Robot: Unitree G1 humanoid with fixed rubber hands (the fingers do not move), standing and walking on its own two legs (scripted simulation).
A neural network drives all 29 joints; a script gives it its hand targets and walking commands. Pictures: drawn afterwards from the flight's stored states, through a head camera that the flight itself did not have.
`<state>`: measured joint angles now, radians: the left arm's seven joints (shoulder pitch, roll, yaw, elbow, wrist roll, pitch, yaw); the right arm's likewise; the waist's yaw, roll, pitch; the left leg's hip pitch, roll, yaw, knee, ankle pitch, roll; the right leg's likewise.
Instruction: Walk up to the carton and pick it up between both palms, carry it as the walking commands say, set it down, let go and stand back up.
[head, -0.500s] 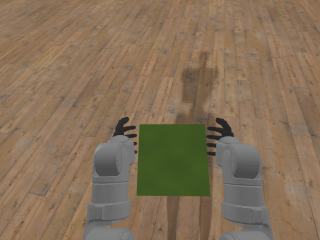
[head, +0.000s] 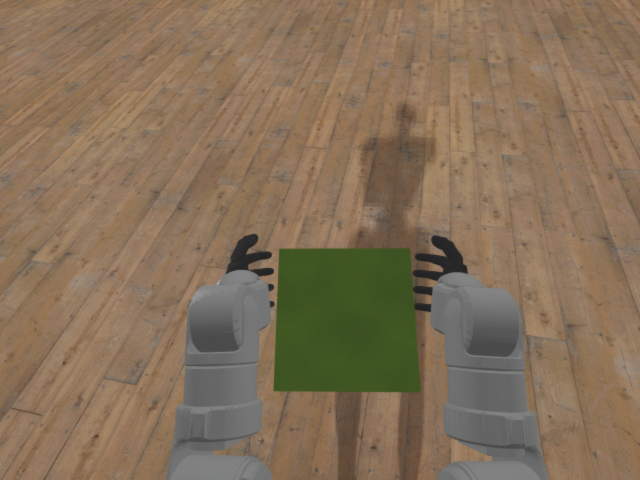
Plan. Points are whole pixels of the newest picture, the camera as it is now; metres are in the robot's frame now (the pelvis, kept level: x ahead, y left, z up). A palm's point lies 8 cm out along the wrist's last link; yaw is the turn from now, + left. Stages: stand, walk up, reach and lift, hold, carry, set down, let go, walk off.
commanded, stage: carry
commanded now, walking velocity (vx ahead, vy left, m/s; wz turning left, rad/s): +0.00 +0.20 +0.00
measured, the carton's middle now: (343, 324) +0.33 +0.01 -0.02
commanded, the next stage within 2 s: none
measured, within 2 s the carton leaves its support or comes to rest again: neither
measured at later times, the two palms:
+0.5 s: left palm (108, 316) +0.27 +0.28 +0.10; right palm (322, 320) +0.27 +0.03 +0.08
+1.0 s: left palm (0, 345) +0.23 +0.38 +0.11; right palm (220, 351) +0.23 +0.13 +0.10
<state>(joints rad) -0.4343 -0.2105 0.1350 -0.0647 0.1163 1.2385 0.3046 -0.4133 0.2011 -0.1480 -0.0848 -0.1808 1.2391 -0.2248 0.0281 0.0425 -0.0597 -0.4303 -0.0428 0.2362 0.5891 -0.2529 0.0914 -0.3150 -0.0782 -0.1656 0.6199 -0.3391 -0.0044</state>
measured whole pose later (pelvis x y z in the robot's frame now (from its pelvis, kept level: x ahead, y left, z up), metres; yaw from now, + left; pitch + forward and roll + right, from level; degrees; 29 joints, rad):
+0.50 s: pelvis -0.04 +0.15 +0.00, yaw +0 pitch +3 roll +0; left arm -0.43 -0.21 0.13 -0.06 0.12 1.24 0.30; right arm -0.41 0.20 -0.15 -0.08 -0.18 1.24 -0.23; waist 0.03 0.04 -0.06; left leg -0.43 -0.04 0.23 0.60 -0.26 0.08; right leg -0.31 -0.08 -0.17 0.62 -0.34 -0.01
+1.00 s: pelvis -0.07 +0.26 +0.01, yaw -1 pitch +2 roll -1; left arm -0.45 -0.21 0.14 -0.02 0.13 1.25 0.32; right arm -0.42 0.20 -0.16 -0.03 -0.17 1.25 -0.25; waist 0.02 0.01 -0.08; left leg -0.36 -0.02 0.22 0.44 -0.14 0.13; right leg -0.24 -0.10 -0.13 0.51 -0.29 0.04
